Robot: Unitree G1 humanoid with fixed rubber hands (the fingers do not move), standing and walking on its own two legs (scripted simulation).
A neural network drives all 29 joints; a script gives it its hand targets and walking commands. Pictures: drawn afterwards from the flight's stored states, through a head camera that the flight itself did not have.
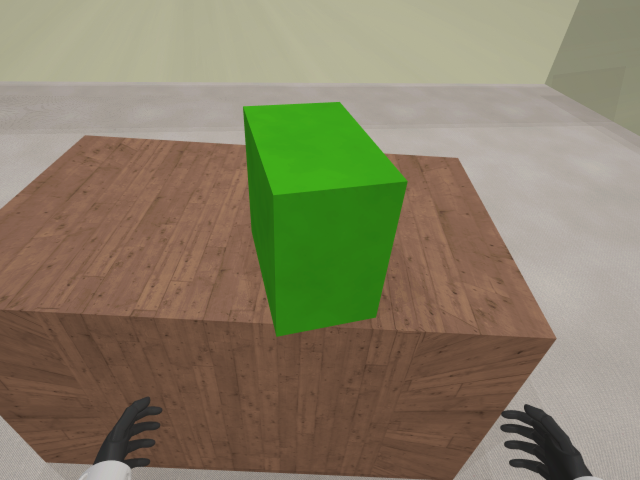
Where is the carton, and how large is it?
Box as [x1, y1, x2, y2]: [243, 102, 407, 336]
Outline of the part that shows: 339,102 243,106 251,228 276,336 375,317 407,181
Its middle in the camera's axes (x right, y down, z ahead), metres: -0.02 -0.05 +0.70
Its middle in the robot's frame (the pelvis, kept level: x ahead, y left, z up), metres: +0.57 +0.01 +0.07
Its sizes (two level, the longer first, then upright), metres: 0.297 0.184 0.287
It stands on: a pedestal, 0.68 m high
